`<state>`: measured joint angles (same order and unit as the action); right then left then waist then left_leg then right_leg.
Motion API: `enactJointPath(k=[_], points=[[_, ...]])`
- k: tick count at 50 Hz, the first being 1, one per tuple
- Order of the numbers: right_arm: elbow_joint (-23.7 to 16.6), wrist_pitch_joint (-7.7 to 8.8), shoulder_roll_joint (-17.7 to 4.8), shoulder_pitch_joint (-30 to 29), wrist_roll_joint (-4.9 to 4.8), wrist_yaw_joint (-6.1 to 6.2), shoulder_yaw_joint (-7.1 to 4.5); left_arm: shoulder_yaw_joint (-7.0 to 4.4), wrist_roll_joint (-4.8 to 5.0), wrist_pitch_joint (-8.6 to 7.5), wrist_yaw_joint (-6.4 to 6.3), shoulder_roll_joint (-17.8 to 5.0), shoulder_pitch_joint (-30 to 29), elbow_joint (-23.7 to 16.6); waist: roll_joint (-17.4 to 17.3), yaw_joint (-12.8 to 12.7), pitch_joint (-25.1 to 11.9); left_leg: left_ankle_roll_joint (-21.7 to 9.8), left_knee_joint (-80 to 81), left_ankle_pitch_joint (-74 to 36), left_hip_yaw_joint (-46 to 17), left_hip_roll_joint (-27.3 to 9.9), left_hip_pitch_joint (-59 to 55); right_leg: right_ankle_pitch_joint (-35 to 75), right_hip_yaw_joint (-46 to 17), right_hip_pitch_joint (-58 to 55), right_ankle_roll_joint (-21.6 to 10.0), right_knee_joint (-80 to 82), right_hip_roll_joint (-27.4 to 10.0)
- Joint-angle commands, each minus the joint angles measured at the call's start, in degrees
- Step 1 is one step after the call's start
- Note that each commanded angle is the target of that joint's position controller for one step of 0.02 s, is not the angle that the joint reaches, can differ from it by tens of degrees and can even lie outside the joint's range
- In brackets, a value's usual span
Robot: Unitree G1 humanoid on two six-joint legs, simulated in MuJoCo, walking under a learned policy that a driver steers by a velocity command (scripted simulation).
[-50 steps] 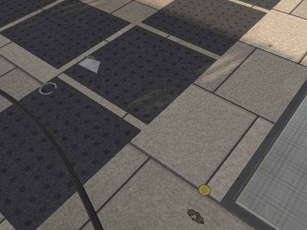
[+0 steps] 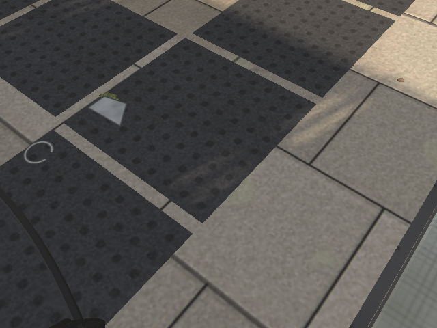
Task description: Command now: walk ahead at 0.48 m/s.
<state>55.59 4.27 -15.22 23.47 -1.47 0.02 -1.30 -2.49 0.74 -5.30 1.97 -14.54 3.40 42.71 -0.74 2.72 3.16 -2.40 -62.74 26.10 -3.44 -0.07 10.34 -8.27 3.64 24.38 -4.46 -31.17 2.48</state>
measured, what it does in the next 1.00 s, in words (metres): walks ahead: left foot, then right foot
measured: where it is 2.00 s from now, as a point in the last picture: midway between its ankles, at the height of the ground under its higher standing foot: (169, 157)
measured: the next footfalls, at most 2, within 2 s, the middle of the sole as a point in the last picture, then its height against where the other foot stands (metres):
left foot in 0.44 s outside the picture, level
right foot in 0.98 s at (245, 240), level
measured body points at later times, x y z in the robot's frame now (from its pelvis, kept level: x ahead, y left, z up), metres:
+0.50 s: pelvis +0.29 +0.05 +0.00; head +0.33 +0.07 +0.45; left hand +0.28 +0.33 -0.14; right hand +0.49 -0.19 -0.09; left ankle +0.39 +0.15 -0.72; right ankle +0.12 -0.09 -0.67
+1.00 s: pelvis +0.57 +0.02 +0.00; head +0.60 +0.01 +0.45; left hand +0.79 +0.26 -0.08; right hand +0.54 -0.26 -0.14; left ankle +0.40 +0.15 -0.71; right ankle +0.69 -0.09 -0.73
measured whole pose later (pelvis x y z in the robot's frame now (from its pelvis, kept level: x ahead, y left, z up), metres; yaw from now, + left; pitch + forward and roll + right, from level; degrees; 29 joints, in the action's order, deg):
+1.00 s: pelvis +0.57 +0.02 +0.00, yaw +3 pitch +2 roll +1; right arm 54.3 2.6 -16.1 24.1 -0.7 0.6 -3.2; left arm -2.0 0.1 -6.4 1.9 -14.5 -0.2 45.4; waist 0.1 4.2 1.5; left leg -0.8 -29.9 25.9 -1.1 0.1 1.2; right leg -3.9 0.7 27.3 -2.8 -29.3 -1.2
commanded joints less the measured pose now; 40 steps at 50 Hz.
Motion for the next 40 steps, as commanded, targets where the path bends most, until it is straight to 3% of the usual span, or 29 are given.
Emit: enactJointPath(k=[1, 2, 5, 8, 12, 15, 17, 19, 20, 21, 22, 23, 24, 25, 26, 27, 29, 32, 35, 40], points=[[-6.4, 2.66, -7.9, -4.9, -0.48, 0.26, -2.01, -1.86, -0.69, -0.65, -0.16, -6.3, 7.6, 0.4, 1.6, -4.5, -4.8, -0.6, -8.9, -8.0, -1.8, -6.2, 26.7, -1.5, -25.0, -23.0, -10.1, 19.4, -17.3], [-6.1, 2.01, -6.9, -3.2, -0.01, 0.29, -2.10, -1.56, -1.34, -0.99, -0.06, -5.3, 6.4, 0.7, 3.2, -2.3, -4.7, -0.4, -7.1, -10.1, -2.3, -7.8, 22.9, 1.6, -21.1, -18.9, -9.6, 21.0, -15.5], [-6.5, 0.14, -4.3, -2.8, 0.59, 0.45, -1.79, -1.60, -0.56, -1.83, 0.12, -5.6, 6.9, 2.6, 3.9, -0.4, -2.7, 1.3, -1.8, -11.2, -1.1, -9.2, 21.4, 4.6, -15.7, -12.3, -10.6, 24.8, -14.3], [-9.7, -0.17, -4.6, -10.1, 1.42, 0.56, -1.73, -2.06, -0.68, -1.79, -0.81, -7.9, 9.6, 4.3, 3.1, -1.9, 0.4, 3.2, 7.9, -19.5, -0.4, -9.8, 26.7, 5.7, -12.6, -11.7, -10.7, 26.8, -13.6], [-12.2, 0.82, -3.2, -19.2, 1.30, -0.29, -0.96, -2.19, -0.03, -1.10, -1.66, -9.7, 13.6, 6.2, 2.4, -5.2, 1.1, 3.3, 24.6, -32.3, 2.6, -6.9, 23.5, 7.5, -7.4, -12.9, -8.0, 26.4, -11.2], [-14.1, 1.11, -3.6, -24.2, 0.63, -1.09, -0.75, -2.26, 0.53, -0.40, -1.76, -10.5, 17.5, 8.4, 2.5, -7.1, 1.6, 2.8, 29.8, -33.0, 2.5, -5.7, 24.1, 7.1, -7.9, -18.9, -7.6, 24.4, -13.4], [-15.6, 1.34, -4.5, -26.2, 0.54, -1.77, -0.93, -2.39, 0.62, 0.40, -1.93, -10.7, 18.7, 9.4, 2.8, -6.9, 1.6, 1.4, 32.2, -29.3, 1.9, -5.3, 25.8, 9.2, -8.7, -24.3, -6.9, 21.7, -15.7], [-16.0, 1.58, -5.8, -25.2, 0.51, -2.29, -1.34, -2.65, 0.56, 1.23, -2.17, -11.4, 18.5, 9.8, 3.8, -5.5, 0.3, -0.1, 33.7, -24.5, 2.2, -4.4, 23.6, 14.2, -9.3, -28.1, -5.7, 18.4, -17.3], [-15.5, 1.69, -6.8, -22.4, 0.50, -2.35, -1.81, -2.76, 0.46, 1.60, -2.26, -11.9, 17.6, 9.7, 4.7, -3.7, -1.4, -1.0, 34.3, -22.2, 3.5, -3.0, 19.2, 21.4, -8.9, -28.9, -5.0, 14.9, -17.0], [-13.6, 1.72, -8.5, -15.8, 0.55, -2.18, -2.88, -2.58, 0.27, 2.03, -2.29, -11.7, 16.5, 9.5, 4.6, 0.1, -5.5, -2.5, 35.6, -22.0, 5.3, -1.1, 10.0, 30.1, -6.9, -27.9, -3.8, 6.8, -14.7], [-10.9, 1.62, -11.7, -5.7, 0.81, -1.66, -4.33, -1.73, -0.41, 2.16, -2.41, -9.9, 16.7, 8.7, 2.9, 4.1, -12.9, -4.9, 33.8, -23.4, 3.1, -3.5, -5.4, 27.8, -4.5, -21.3, -2.0, -6.2, -11.6], [-9.7, 1.23, -17.6, 1.5, 1.99, -1.37, -5.81, 0.28, -0.74, 1.19, -1.89, -3.5, 23.1, 7.5, -8.7, 3.0, -22.3, -13.3, 34.4, -16.3, -20.5, -18.3, -29.6, 8.2, -0.9, 2.0, 2.3, -29.1, -3.5], [-9.0, 0.87, -14.2, 3.4, 1.25, -1.57, -4.97, 0.60, -0.35, -0.07, -1.66, -3.4, 23.2, 8.6, -14.0, 3.7, -26.2, -16.3, 43.9, -9.3, -38.2, -22.6, -34.3, -23.9, -7.7, 12.3, 3.0, -39.6, 1.1], [-9.5, 0.91, -10.9, -0.4, 1.01, -1.58, -3.73, -1.02, 1.38, -1.02, -1.27, -9.5, 18.5, 7.4, -9.7, 3.7, -18.2, -13.6, 45.6, -5.3, -32.6, -21.1, -28.3, -22.5, -10.8, 18.0, 1.8, -44.4, -2.5], [-10.7, 0.92, -9.4, -5.1, 1.18, -1.45, -3.24, -1.09, 2.01, -1.45, -1.29, -10.0, 14.1, 6.0, -6.4, 2.2, -11.7, -11.9, 46.7, -8.3, -24.7, -19.1, -19.9, -17.4, -8.8, 18.7, 1.1, -43.1, -5.7], [-11.1, 1.07, -7.9, -8.7, 1.57, -1.60, -2.82, -1.13, 1.21, -1.40, -1.58, -9.4, 11.8, 5.7, -3.0, 0.5, -7.0, -11.2, 48.9, -13.4, -18.9, -16.8, -11.8, -12.9, -7.7, 17.0, 1.3, -39.2, -8.0], [-11.3, 1.65, -5.9, -11.7, 2.13, -1.84, -2.32, -1.32, 0.24, -0.11, -1.88, -7.6, 13.4, 6.4, -4.2, -2.7, -5.0, -10.1, 52.4, -19.8, -12.5, -13.5, -3.6, -7.8, -8.0, 10.5, 2.0, -34.3, -10.5], [-9.9, 2.37, -7.3, -10.3, 1.70, -1.74, -2.79, -0.98, -0.23, 1.34, -2.18, -5.5, 12.8, 6.2, -3.3, -3.8, -3.4, -11.4, 55.3, -26.9, -7.3, -12.6, -0.8, -3.6, -7.2, 11.0, 3.6, -29.4, -11.0], [-8.4, 1.94, -8.4, -7.5, 1.53, -0.86, -3.11, -0.91, -0.74, 1.20, -2.14, -5.2, 6.7, 4.1, -2.2, -2.4, -1.7, -10.8, 56.4, -29.6, -3.7, -11.7, -2.6, 5.0, -6.8, 14.8, 5.0, -19.1, -11.0], [-5.9, 1.18, -9.6, -2.8, 0.83, -0.01, -3.35, -0.10, -0.19, 0.29, -1.07, -3.7, -3.1, 1.6, -2.3, 1.0, 0.5, -9.0, 57.0, -26.7, 0.2, -10.5, -4.6, 15.2, -4.1, 11.3, 4.9, -3.5, -8.1]])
